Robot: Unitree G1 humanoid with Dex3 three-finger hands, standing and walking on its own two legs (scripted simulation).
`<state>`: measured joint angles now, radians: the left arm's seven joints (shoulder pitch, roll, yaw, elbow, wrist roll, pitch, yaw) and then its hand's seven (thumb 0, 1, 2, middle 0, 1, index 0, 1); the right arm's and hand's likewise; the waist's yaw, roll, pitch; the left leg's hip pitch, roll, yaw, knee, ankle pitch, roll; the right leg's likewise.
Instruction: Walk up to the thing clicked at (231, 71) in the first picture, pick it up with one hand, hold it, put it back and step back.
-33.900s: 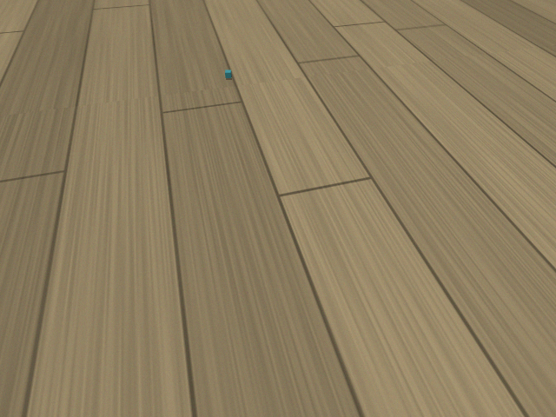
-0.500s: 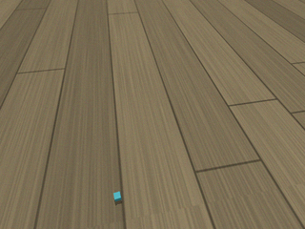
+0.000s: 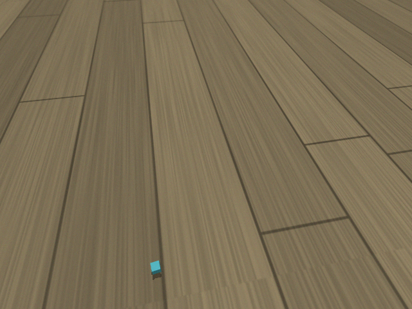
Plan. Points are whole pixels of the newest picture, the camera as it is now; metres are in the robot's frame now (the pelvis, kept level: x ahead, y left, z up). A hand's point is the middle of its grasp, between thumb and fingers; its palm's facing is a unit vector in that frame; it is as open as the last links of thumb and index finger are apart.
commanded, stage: stand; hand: left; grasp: from above
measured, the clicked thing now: (155, 267) +0.44 +0.23 -0.76
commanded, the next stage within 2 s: step back in 0.34 s
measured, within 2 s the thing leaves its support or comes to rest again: neither
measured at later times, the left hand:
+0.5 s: hand out of the picture +0.06 +0.27 -0.16, palm faces -0.01 -0.93 -0.37, open 7.3 cm
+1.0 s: hand out of the picture +0.03 +0.31 -0.18, palm faces -0.11 -0.92 -0.39, open 7.3 cm
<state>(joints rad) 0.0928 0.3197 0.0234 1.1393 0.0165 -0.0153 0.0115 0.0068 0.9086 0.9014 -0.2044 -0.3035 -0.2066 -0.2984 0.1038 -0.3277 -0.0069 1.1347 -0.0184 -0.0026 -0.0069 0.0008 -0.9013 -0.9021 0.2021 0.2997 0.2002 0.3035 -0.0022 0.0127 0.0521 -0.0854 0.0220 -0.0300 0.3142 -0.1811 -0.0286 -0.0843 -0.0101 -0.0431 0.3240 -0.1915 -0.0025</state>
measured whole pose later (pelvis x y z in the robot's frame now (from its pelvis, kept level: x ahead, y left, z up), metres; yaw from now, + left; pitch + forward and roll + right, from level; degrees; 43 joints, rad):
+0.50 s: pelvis -0.03 +0.01 -0.01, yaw +0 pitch -2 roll +0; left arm 0.09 0.35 0.06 1.05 0.01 0.01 0.01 0.01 0.91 0.90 -0.21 -0.30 -0.21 -0.30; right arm 0.08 -0.37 -0.03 1.05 0.00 0.03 0.01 0.00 -0.90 -0.90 0.20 0.30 0.20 0.30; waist -0.01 0.01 0.15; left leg -0.29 -0.01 -0.04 0.66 -0.35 0.02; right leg -0.21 -0.02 -0.03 0.45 -0.21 -0.01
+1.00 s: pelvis -0.10 +0.05 -0.03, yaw -5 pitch -2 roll +0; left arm 0.10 0.37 0.07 0.89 0.01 0.05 0.02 0.01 0.91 0.90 -0.20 -0.30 -0.21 -0.30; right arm 0.10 -0.35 -0.04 0.87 -0.02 0.03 -0.02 0.00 -0.90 -0.90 0.21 0.30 0.20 0.30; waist -0.02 -0.02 0.21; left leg -0.32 -0.03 0.07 0.64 -0.28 0.07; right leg -0.29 0.04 0.08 0.76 -0.44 0.00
